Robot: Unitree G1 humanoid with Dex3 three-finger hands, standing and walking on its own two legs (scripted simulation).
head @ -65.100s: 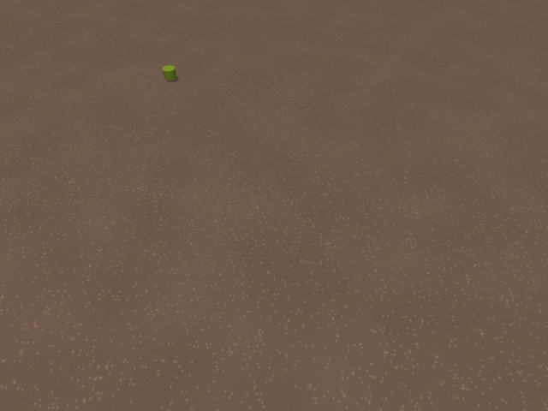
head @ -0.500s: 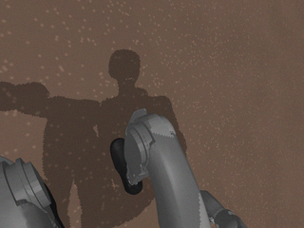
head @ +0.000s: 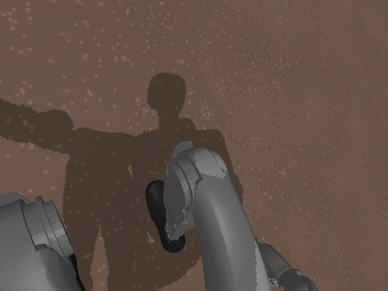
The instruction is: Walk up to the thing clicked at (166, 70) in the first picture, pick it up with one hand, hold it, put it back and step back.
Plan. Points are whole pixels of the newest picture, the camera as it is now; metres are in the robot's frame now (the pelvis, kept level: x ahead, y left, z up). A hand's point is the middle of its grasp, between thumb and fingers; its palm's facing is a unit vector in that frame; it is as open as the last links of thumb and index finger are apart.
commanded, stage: withdraw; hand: left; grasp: from above
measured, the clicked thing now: out of the picture +0.46 +0.40 -0.28
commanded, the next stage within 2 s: home in 0.64 s
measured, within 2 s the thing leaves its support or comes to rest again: neither
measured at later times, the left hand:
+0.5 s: hand out of the picture +0.45 +0.41 -0.11, palm faces -0.53 -0.18 -0.83, open 14.0 cm
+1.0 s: hand out of the picture +0.45 +0.41 -0.09, palm faces -0.40 -0.23 -0.89, open 12.1 cm
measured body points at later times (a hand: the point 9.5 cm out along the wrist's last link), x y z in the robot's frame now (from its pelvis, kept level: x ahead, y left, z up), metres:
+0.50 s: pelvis -0.02 +0.00 +0.04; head +0.24 +0.14 +0.38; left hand +0.47 +0.42 -0.06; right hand +0.09 -0.27 -0.04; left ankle +0.06 +0.12 -0.28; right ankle +0.13 -0.13 -0.28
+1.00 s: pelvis -0.01 +0.00 +0.04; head +0.25 +0.11 +0.39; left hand +0.47 +0.42 -0.04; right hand +0.06 -0.25 -0.06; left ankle +0.06 +0.12 -0.28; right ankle +0.13 -0.13 -0.28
